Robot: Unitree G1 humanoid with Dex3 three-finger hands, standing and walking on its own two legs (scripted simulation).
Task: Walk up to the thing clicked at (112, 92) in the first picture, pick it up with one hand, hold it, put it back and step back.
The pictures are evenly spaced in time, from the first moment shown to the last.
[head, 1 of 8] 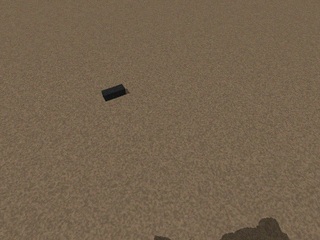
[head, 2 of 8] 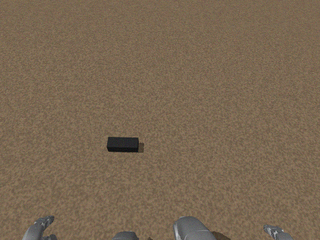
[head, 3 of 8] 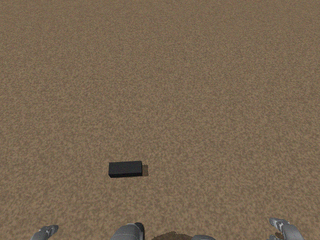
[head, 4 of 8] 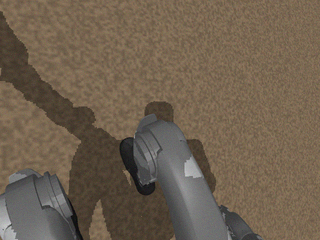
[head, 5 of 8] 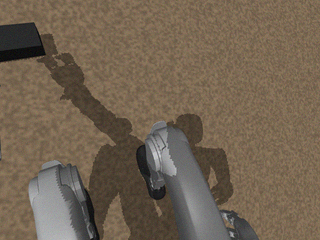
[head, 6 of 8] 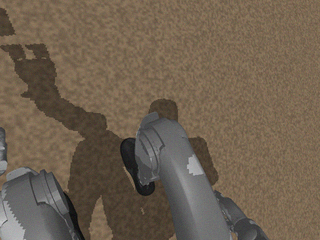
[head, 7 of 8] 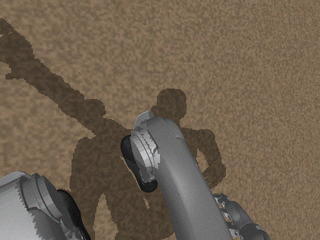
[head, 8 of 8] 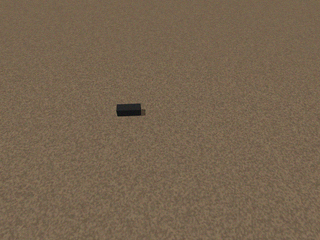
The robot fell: no
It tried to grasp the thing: no
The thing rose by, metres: 0.00
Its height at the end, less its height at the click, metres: +0.00
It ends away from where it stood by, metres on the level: 0.00
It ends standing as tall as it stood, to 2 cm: yes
